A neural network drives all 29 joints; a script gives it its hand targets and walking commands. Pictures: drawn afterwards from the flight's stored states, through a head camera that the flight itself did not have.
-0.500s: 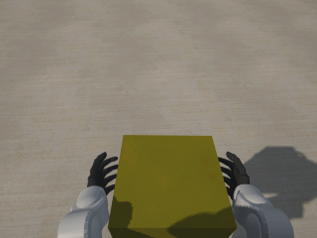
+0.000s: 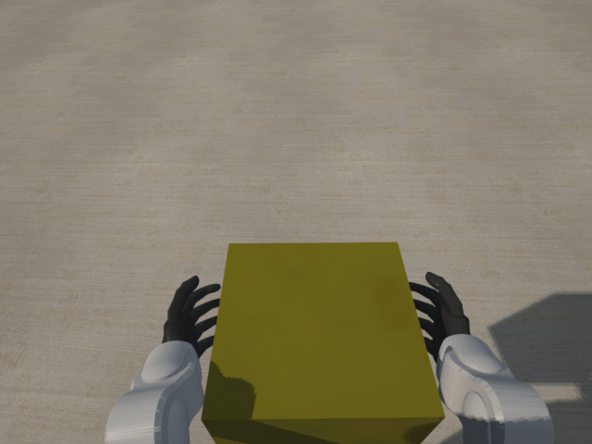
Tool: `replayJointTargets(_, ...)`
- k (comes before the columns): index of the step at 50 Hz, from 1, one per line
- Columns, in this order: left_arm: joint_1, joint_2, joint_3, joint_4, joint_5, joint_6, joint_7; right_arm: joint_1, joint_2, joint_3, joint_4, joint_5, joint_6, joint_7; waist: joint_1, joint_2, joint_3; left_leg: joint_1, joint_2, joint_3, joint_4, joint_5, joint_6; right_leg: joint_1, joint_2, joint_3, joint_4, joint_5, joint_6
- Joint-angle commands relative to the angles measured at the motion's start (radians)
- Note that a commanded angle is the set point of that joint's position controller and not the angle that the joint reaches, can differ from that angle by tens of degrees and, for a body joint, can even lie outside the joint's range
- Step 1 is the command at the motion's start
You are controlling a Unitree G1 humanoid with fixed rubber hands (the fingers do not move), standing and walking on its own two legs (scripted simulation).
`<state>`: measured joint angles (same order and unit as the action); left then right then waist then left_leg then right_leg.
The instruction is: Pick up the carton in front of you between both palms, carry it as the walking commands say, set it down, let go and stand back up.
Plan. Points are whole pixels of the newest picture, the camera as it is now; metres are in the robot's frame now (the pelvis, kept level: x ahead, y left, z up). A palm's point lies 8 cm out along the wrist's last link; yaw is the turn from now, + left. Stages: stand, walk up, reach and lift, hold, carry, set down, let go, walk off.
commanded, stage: carry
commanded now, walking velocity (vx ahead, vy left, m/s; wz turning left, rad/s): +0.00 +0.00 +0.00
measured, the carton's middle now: (313, 364) +0.24 +0.01 +0.00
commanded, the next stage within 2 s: none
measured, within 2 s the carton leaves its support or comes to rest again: neither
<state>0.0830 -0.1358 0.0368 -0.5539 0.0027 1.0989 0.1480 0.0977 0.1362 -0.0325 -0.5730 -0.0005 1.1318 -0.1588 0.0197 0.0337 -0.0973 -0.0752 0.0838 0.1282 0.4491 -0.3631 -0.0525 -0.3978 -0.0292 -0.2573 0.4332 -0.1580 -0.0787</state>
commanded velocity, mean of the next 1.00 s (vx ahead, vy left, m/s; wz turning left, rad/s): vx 0.00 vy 0.00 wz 0.00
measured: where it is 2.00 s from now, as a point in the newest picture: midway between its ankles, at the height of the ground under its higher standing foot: outside the picture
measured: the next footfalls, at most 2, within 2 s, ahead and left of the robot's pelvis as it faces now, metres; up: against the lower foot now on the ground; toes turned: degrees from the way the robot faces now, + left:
none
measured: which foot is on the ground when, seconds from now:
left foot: down 0.00-1.00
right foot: down 0.00-1.00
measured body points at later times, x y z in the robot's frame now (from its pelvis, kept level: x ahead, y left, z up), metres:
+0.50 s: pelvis -0.02 +0.05 -0.01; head -0.06 +0.06 +0.44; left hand +0.21 +0.21 +0.08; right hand +0.21 -0.09 +0.08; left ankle -0.17 +0.12 -0.73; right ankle +0.04 -0.08 -0.74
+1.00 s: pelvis -0.06 +0.04 -0.01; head -0.08 +0.04 +0.44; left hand +0.20 +0.20 +0.05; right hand +0.20 -0.10 +0.04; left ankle -0.17 +0.12 -0.74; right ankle +0.04 -0.08 -0.74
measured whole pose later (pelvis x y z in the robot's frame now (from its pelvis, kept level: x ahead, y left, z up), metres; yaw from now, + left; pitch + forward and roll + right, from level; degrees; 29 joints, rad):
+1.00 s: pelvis -0.06 +0.04 -0.01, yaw +1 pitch +1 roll -1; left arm -0.06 -0.13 0.07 -0.25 0.11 1.04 0.10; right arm -0.01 0.13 -0.07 -0.25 -0.12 1.03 -0.07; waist 0.00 0.02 -0.07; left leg -0.08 0.04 0.21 0.53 -0.46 0.02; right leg -0.41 -0.11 -0.22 0.51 -0.10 -0.02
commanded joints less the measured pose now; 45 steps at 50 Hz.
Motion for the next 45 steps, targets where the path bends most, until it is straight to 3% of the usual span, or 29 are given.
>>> replayJointTargets(1,-0.237,-0.673,-0.587,-0.172,-0.192,-0.021,-0.05,-0.239,0.696,0.57,-0.125,0.171,-0.052,0.045,-0.013,-0.064,-0.339,-0.078,0.008,-0.001,-0.109,0.302,-0.004,0.508,-0.163,0.171,0.084,0.916,-0.019)
replayJointTargets(4,-0.21,-0.653,-0.589,-0.157,-0.177,-0.014,-0.039,-0.217,0.653,0.557,-0.124,0.149,-0.046,0.044,-0.013,0.03,-0.303,0.02,0.061,-0.007,-0.042,0.666,0.002,0.349,-0.113,0.123,0.101,0.674,0.004)
replayJointTargets(5,-0.213,-0.642,-0.583,-0.146,-0.17,-0.01,-0.037,-0.213,0.645,0.555,-0.111,0.156,-0.042,0.048,-0.013,0.031,-0.304,0.034,0.064,-0.004,-0.012,0.743,0.001,0.326,-0.094,0.104,0.119,0.634,-0.002)
replayJointTargets(8,-0.229,-0.642,-0.597,-0.123,-0.169,0.004,-0.034,-0.202,0.609,0.537,-0.087,0.149,-0.033,0.056,-0.017,0.045,-0.235,-0.006,0.067,0.008,0.0,0.775,0.003,0.286,-0.081,0.079,0.132,0.558,0.016)
replayJointTargets(9,-0.238,-0.631,-0.592,-0.111,-0.162,0.008,-0.032,-0.218,0.604,0.538,-0.074,0.136,-0.028,0.054,-0.012,0.05,-0.216,-0.029,0.075,0.012,0.048,0.875,0.003,0.283,-0.07,0.053,0.141,0.564,0.028)
replayJointTargets(11,-0.252,-0.624,-0.58,-0.082,-0.153,0.016,-0.026,-0.25,0.588,0.532,-0.076,0.155,-0.026,0.056,-0.013,0.058,-0.172,-0.055,0.086,0.012,0.038,0.91,-0.001,0.258,-0.064,0.044,0.159,0.509,0.037)
replayJointTargets(13,-0.303,-0.622,-0.582,-0.102,-0.149,0.017,-0.023,-0.284,0.588,0.526,-0.068,0.157,-0.022,0.057,-0.015,0.083,-0.113,-0.061,0.106,0.01,0.019,0.931,-0.001,0.212,-0.06,0.053,0.149,0.406,0.054)
replayJointTargets(14,-0.313,-0.63,-0.579,-0.099,-0.154,0.019,-0.022,-0.282,0.581,0.532,-0.057,0.158,-0.021,0.057,-0.01,0.035,-0.104,-0.081,0.106,0.007,0.013,0.959,0.001,0.221,-0.049,0.037,0.152,0.371,0.059)
replayJointTargets(16,-0.323,-0.619,-0.568,-0.064,-0.156,0.028,-0.019,-0.292,0.563,0.505,-0.035,0.151,-0.013,0.052,-0.01,0.078,-0.05,-0.096,0.113,0.016,-0.003,0.941,0.004,0.205,-0.063,0.045,0.127,0.303,0.066)
replayJointTargets(17,-0.321,-0.603,-0.554,-0.06,-0.143,0.032,-0.012,-0.289,0.549,0.508,-0.021,0.151,-0.009,0.049,-0.001,0.07,-0.024,-0.107,0.109,0.016,-0.002,0.962,-0.003,0.195,-0.057,0.051,0.138,0.323,0.068)
replayJointTargets(20,-0.31,-0.599,-0.532,-0.027,-0.154,0.042,-0.012,-0.296,0.546,0.513,-0.031,0.15,0.0,0.038,-0.014,0.015,-0.042,-0.081,0.11,0.017,-0.013,0.888,0.003,0.21,-0.079,0.067,0.137,0.375,0.065)
replayJointTargets(21,-0.318,-0.593,-0.536,-0.017,-0.145,0.048,-0.009,-0.295,0.544,0.503,-0.015,0.145,0.003,0.037,-0.008,0.048,-0.044,-0.085,0.098,0.016,-0.006,0.904,-0.002,0.229,-0.085,0.067,0.133,0.397,0.066)
replayJointTargets(23,-0.326,-0.61,-0.537,-0.02,-0.153,0.048,-0.005,-0.297,0.56,0.512,-0.013,0.151,0.006,0.034,-0.015,0.056,-0.058,-0.057,0.097,0.012,-0.014,0.837,0.009,0.206,-0.103,0.084,0.132,0.393,0.063)
replayJointTargets(24,-0.325,-0.603,-0.536,-0.029,-0.146,0.048,-0.004,-0.311,0.573,0.512,-0.013,0.155,0.007,0.034,-0.016,0.005,-0.072,-0.058,0.113,0.018,-0.013,0.836,0.012,0.221,-0.098,0.068,0.129,0.385,0.062)
replayJointTargets(25,-0.337,-0.627,-0.543,-0.045,-0.151,0.045,-0.007,-0.315,0.578,0.514,-0.029,0.156,0.007,0.039,-0.015,0.016,-0.091,-0.043,0.097,0.023,-0.02,0.76,0.017,0.21,-0.105,0.095,0.128,0.371,0.058)
replayJointTargets(27,-0.36,-0.67,-0.559,-0.055,-0.168,0.04,-0.012,-0.336,0.625,0.525,-0.04,0.172,0.001,0.046,-0.021,0.029,-0.098,-0.04,0.104,0.03,-0.023,0.647,0.022,0.191,-0.11,0.084,0.125,0.256,0.065)
replayJointTargets(28,-0.351,-0.655,-0.566,-0.075,-0.165,0.036,-0.02,-0.334,0.629,0.537,-0.047,0.169,0.0,0.052,-0.026,0.028,-0.072,-0.046,0.106,0.024,-0.044,0.525,0.025,0.159,-0.106,0.093,0.106,0.191,0.065)
replayJointTargets(30,-0.36,-0.663,-0.582,-0.097,-0.17,0.029,-0.033,-0.339,0.66,0.55,-0.041,0.173,-0.007,0.064,-0.024,0.031,-0.084,-0.065,0.11,0.012,-0.047,0.456,0.046,0.18,-0.111,0.086,0.104,0.167,0.063)
replayJointTargets(31,-0.354,-0.679,-0.579,-0.081,-0.165,0.03,-0.043,-0.346,0.66,0.555,-0.045,0.169,-0.009,0.073,-0.021,-0.001,-0.081,-0.099,0.098,0.02,-0.047,0.357,0.056,0.192,-0.104,0.084,0.089,0.16,0.061)
replayJointTargets(34,-0.356,-0.644,-0.575,-0.022,-0.149,0.023,-0.074,-0.36,0.615,0.555,0.006,0.14,-0.012,0.098,-0.021,-0.027,-0.048,-0.174,0.06,0.022,-0.075,0.092,0.068,0.219,-0.128,0.122,0.061,0.136,0.063)
replayJointTargets(38,-0.431,-0.575,-0.54,0.062,-0.126,-0.001,-0.109,-0.389,0.575,0.523,0.13,0.099,-0.032,0.127,-0.019,-0.009,-0.001,-0.218,0.073,-0.006,-0.106,0.02,0.063,0.177,-0.135,0.14,0.038,0.101,0.059)
replayJointTargets(41,-0.445,-0.557,-0.503,0.14,-0.095,-0.033,-0.131,-0.44,0.563,0.505,0.178,0.082,-0.068,0.148,-0.015,-0.031,-0.029,-0.206,0.063,-0.015,-0.105,-0.006,0.074,0.181,-0.131,0.143,0.038,0.047,0.054)
replayJointTargets(43,-0.468,-0.591,-0.494,0.197,-0.099,-0.058,-0.147,-0.466,0.583,0.489,0.22,0.082,-0.097,0.165,-0.016,-0.027,-0.047,-0.207,0.066,-0.011,-0.087,0.031,0.079,0.2,-0.127,0.12,0.039,0.086,0.056)
replayJointTargets(45,-0.52,-0.645,-0.502,0.211,-0.104,-0.091,-0.171,-0.516,0.628,0.512,0.232,0.083,-0.128,0.186,-0.019,-0.041,-0.07,-0.228,0.065,-0.022,-0.09,-0.025,0.083,0.221,-0.132,0.133,0.031,0.073,0.058)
